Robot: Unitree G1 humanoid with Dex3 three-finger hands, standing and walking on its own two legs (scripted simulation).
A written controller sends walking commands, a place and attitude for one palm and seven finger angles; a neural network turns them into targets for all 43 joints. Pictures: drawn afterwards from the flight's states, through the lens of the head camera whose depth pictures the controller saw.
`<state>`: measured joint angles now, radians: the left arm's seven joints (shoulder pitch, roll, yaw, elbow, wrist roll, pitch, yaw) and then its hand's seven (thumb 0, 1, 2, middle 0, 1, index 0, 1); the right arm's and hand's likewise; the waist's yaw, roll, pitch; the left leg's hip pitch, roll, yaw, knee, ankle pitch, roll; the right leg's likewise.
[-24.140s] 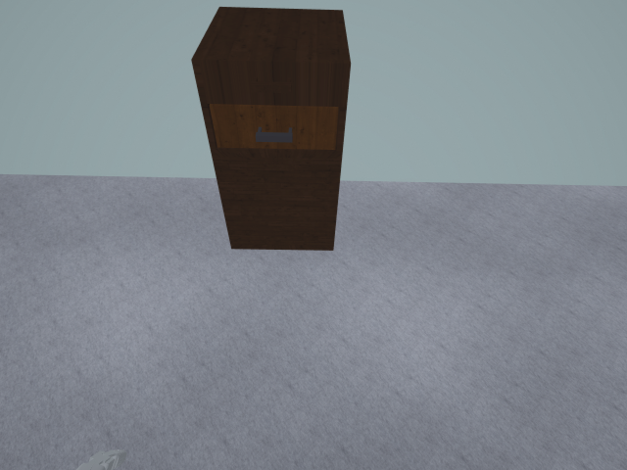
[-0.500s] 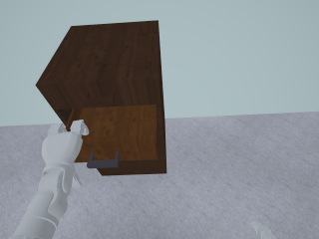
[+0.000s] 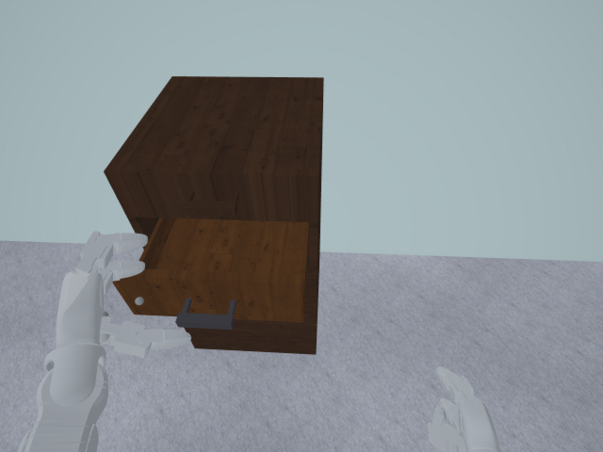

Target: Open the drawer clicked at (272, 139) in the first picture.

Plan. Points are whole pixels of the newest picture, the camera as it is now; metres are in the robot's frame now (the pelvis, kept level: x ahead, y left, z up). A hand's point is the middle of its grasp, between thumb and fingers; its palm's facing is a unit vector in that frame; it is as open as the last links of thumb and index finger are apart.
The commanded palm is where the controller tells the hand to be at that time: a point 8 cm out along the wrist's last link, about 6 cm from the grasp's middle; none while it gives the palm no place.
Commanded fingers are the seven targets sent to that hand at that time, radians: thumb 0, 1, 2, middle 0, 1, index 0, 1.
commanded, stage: draw the hand back to the body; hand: left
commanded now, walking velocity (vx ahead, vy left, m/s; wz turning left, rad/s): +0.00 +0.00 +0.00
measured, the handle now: (207, 312) +0.40 +0.25 -0.18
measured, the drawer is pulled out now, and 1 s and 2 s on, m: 0.16 0.16 0.16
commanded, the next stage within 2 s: step back with the hand held close in 0.76 s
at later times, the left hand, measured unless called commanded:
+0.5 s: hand (66, 324) +0.18 +0.25 +0.17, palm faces +0.40 -0.81 -0.43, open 9.1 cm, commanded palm +0.13 +0.29 +0.18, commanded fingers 0.00 0.83 0.87 -0.20 -0.34 -0.20 -0.34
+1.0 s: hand (59, 335) +0.17 +0.25 +0.16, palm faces +0.39 -0.80 -0.45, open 7.4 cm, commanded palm +0.10 +0.29 +0.18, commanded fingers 0.00 0.90 0.90 -0.20 -0.30 -0.20 -0.30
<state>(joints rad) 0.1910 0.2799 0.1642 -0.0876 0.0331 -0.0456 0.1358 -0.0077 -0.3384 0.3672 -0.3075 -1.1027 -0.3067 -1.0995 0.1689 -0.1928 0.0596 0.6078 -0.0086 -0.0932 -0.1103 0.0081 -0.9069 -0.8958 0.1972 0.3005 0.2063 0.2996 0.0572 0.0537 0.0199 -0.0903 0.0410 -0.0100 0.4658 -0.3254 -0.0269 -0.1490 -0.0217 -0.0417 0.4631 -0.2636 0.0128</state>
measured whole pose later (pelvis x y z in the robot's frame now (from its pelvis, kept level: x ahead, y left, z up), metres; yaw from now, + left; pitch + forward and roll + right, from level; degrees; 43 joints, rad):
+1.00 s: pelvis -0.02 +0.01 +0.01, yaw +1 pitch -1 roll -1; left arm 0.53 0.33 0.34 -0.49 -0.01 -0.17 0.10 0.01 0.88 0.90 -0.21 -0.31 -0.21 -0.31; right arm 0.17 -0.22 0.01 0.62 -0.04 -0.11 -0.09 0.01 -0.90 -0.90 0.20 0.30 0.21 0.30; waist 0.02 0.06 0.02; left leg -0.17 0.03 -0.03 0.45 -0.27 -0.01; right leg -0.17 -0.03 -0.06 0.35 -0.17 0.03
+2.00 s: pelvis -0.13 +0.01 -0.01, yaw +3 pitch +1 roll -1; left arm 0.57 0.37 0.35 -0.61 -0.02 -0.25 0.13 0.01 0.88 0.90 -0.22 -0.31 -0.22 -0.30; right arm 0.15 -0.21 -0.02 0.63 -0.01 -0.10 -0.07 0.01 -0.91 -0.90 0.20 0.30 0.21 0.30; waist 0.02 -0.03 0.03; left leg -0.47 -0.02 -0.06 0.64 -0.33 0.01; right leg -0.43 0.01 0.05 0.49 -0.09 0.03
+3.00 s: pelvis -0.29 +0.00 +0.00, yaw +0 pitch +2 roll -1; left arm 0.62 0.36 0.33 -0.56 -0.02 -0.19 0.16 0.01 0.88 0.90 -0.21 -0.31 -0.22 -0.30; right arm 0.34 -0.24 0.00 0.69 -0.01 -0.12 -0.09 0.01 -0.90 -0.90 0.20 0.30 0.21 0.30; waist -0.01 -0.02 -0.13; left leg -0.29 0.04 0.05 0.56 -0.36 0.02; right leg -0.20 -0.01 -0.08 0.49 -0.33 -0.01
